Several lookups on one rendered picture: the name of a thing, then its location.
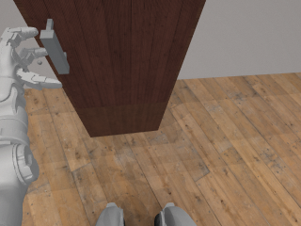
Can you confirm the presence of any handle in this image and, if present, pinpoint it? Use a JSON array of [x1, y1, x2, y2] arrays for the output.
[[40, 19, 70, 74]]

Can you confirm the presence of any left robot hand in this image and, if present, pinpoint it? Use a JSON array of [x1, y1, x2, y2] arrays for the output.
[[0, 26, 63, 90]]

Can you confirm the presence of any robot right thigh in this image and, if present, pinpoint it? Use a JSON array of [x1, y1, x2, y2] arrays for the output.
[[159, 206, 197, 226]]

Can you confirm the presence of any left robot upper arm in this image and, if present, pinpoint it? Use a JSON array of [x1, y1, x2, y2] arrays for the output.
[[0, 143, 40, 226]]

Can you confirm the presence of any robot left forearm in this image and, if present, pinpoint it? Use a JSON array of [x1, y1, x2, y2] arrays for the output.
[[0, 77, 30, 148]]

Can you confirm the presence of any left robot shin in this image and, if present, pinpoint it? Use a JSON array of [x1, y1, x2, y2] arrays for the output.
[[106, 202, 117, 208]]

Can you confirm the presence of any cupboard door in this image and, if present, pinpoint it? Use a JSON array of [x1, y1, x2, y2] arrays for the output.
[[20, 0, 201, 109]]

